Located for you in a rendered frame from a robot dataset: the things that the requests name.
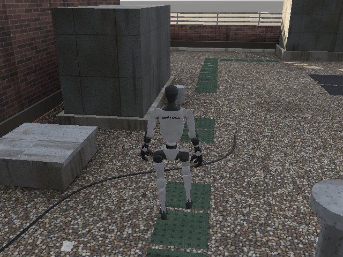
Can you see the robot right forearm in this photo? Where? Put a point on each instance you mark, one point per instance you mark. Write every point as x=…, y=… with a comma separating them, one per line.
x=196, y=145

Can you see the right robot hand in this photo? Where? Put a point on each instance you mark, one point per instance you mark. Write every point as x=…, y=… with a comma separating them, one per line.
x=199, y=160

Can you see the right robot thigh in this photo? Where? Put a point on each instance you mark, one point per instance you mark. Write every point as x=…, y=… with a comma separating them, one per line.
x=184, y=156

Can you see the right robot upper arm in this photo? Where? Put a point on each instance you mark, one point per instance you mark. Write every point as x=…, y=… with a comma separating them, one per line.
x=190, y=122

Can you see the robot left forearm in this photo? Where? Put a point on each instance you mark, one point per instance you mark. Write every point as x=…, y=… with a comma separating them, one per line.
x=146, y=142

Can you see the left robot upper arm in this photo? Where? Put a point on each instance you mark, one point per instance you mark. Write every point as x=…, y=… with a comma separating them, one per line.
x=151, y=122

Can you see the robot left foot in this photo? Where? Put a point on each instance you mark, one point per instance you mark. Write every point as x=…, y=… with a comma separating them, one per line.
x=163, y=215

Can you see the left robot hand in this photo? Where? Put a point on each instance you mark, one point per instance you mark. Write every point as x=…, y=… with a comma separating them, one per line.
x=143, y=153

